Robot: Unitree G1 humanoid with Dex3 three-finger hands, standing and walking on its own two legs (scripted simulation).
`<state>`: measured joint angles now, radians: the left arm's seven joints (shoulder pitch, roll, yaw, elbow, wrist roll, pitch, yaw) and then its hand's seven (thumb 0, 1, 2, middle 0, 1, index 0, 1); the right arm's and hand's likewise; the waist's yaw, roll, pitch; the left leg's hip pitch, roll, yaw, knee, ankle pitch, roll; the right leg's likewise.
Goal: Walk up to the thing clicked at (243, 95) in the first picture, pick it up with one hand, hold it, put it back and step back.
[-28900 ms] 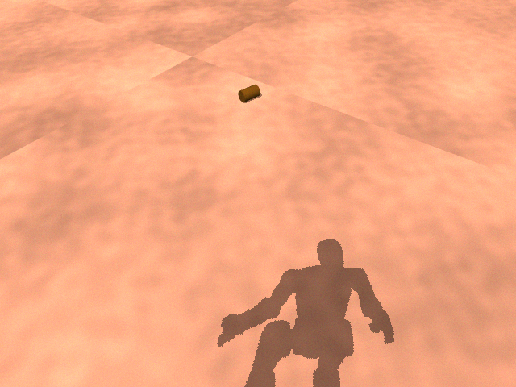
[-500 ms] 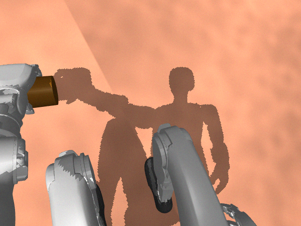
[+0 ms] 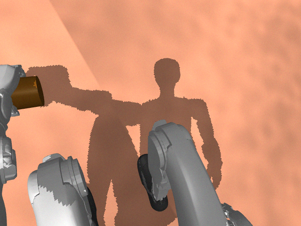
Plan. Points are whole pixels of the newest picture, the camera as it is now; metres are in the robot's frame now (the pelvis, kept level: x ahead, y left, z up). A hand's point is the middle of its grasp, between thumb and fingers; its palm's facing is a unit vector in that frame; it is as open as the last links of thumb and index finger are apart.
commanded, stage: rest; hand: left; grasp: from above
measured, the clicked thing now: (11, 94) +0.50 +0.25 -0.22
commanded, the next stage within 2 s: open in 1.42 s
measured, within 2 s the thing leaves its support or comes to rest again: rests again in 1.80 s
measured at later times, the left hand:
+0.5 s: hand (14, 98) +0.49 +0.25 -0.23, palm faces -0.48 -0.04 -0.88, open 11.0 cm
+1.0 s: hand (17, 100) +0.49 +0.25 -0.25, palm faces -0.50 -0.07 -0.86, open 10.9 cm
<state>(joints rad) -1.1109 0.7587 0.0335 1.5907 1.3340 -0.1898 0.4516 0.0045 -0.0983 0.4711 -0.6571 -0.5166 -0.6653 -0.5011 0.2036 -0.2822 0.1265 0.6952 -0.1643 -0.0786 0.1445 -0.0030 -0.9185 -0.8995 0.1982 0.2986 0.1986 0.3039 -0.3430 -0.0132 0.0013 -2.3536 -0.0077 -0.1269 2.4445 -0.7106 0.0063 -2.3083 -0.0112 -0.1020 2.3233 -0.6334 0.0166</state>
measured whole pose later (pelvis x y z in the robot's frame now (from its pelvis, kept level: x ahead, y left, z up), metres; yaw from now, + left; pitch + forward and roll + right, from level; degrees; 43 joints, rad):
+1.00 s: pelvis +0.00 +0.00 -0.01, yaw -4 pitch +31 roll -12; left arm -1.14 0.92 0.09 1.72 1.35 -0.20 0.52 0.00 -0.05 0.40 -0.66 -0.47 -0.67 -0.46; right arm 0.18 -0.34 0.23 0.63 -0.22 -0.17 0.21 0.00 -0.91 -0.90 0.20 0.30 0.20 0.30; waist -0.42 -0.08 0.13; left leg -2.36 0.00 -0.19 2.52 -0.72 0.01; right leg -2.29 0.01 -0.15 2.35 -0.62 0.03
